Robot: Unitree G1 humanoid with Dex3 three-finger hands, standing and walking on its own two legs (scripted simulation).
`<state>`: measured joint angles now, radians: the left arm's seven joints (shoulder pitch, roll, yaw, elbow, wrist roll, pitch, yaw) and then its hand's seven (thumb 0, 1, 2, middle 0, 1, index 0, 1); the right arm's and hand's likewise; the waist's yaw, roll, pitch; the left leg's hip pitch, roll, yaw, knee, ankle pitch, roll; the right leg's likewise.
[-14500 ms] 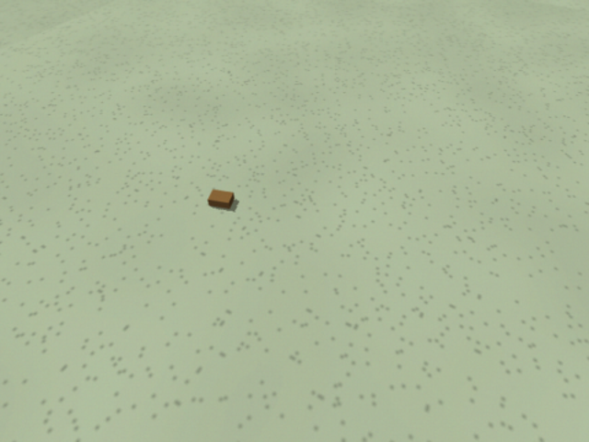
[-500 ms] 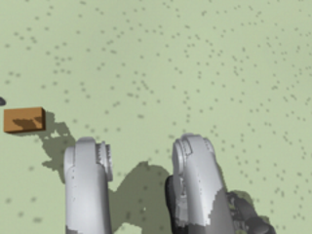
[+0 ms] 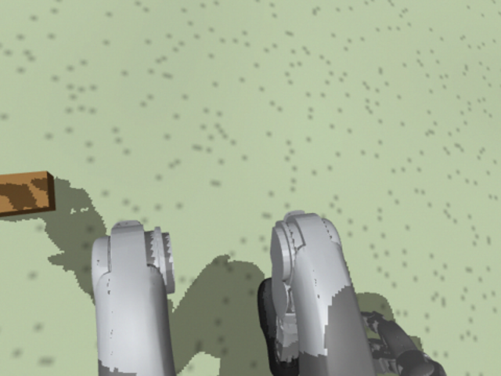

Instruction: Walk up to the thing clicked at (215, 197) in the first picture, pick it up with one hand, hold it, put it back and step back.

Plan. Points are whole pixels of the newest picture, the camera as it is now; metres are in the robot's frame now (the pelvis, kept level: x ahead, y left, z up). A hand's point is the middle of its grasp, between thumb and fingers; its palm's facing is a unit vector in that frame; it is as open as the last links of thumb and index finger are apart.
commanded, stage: rise first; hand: left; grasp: from above
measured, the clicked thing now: (20, 194) +0.39 +0.38 -0.28
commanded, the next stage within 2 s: approach in 1.44 s
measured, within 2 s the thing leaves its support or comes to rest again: neither
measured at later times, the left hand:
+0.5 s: hand out of the picture +0.34 +0.41 -0.17, palm faces -0.42 -0.17 -0.89, open 12.3 cm
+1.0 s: hand out of the picture +0.34 +0.41 -0.15, palm faces -0.43 -0.15 -0.89, open 11.6 cm
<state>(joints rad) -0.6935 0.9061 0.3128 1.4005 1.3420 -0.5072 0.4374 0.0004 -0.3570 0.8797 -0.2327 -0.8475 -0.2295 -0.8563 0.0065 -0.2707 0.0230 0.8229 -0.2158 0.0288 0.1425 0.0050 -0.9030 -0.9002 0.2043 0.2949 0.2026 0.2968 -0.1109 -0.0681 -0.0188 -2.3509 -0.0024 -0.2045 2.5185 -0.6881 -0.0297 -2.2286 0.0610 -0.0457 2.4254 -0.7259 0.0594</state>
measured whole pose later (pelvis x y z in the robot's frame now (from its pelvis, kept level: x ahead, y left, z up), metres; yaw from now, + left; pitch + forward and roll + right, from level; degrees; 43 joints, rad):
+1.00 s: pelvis +0.00 +0.00 +0.00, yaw +0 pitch +29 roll -10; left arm -0.71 0.89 0.28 1.40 1.35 -0.48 0.42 0.00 -0.14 0.69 -0.43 -0.71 -0.43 -0.71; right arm 0.00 -0.26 0.04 0.81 -0.20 0.01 0.16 0.01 -0.91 -0.90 0.20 0.29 0.20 0.30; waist -0.11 -0.06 -0.04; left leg -2.35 0.00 -0.20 2.51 -0.68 -0.02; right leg -2.22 0.06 -0.05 2.41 -0.72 0.06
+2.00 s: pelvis +0.00 +0.00 +0.01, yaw +0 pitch +30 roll -10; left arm -0.85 0.81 0.21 1.50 1.36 -0.32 0.50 0.00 -0.08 0.64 -0.41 -0.74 -0.45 -0.70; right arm 0.06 -0.26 0.07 0.79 -0.19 -0.04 0.15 0.00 -0.90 -0.89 0.20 0.29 0.20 0.30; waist -0.20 -0.04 -0.05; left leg -2.36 0.00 -0.20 2.49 -0.67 -0.02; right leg -2.24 0.06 -0.05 2.39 -0.70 0.05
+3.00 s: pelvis +0.00 +0.00 -0.02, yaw -2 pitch +27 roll -11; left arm -0.83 0.96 0.24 1.66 1.39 -0.42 0.59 0.00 -0.16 0.70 -0.36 -0.73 -0.38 -0.72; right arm 0.03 -0.28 0.14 0.82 -0.30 -0.09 0.17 0.01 -0.90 -0.90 0.20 0.29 0.20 0.30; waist -0.24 -0.12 0.05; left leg -2.37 -0.01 -0.25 2.59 -0.70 -0.04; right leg -2.25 0.08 -0.07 2.46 -0.71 0.07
